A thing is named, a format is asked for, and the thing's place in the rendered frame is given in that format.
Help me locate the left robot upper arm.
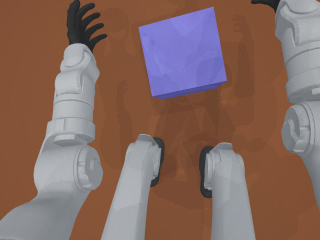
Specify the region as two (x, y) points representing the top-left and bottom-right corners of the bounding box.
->
(0, 144), (103, 240)

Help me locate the carton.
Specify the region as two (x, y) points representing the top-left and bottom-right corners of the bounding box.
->
(138, 7), (227, 100)

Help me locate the robot left forearm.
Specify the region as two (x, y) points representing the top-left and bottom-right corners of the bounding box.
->
(33, 43), (100, 186)

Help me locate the left robot thigh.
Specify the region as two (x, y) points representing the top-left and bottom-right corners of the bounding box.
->
(100, 140), (162, 240)

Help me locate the robot left hand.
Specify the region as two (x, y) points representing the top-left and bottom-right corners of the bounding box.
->
(66, 0), (107, 54)

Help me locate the right robot upper arm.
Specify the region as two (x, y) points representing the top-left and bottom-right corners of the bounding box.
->
(281, 101), (320, 212)

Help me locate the right robot thigh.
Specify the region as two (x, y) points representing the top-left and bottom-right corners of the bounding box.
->
(204, 149), (256, 240)

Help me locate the robot thigh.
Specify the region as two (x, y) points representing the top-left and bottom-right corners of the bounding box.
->
(100, 140), (162, 240)
(204, 149), (256, 240)

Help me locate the robot right hand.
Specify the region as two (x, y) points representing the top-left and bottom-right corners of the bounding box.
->
(251, 0), (280, 14)

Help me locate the robot right forearm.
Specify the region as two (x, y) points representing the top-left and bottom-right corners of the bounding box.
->
(275, 0), (320, 105)

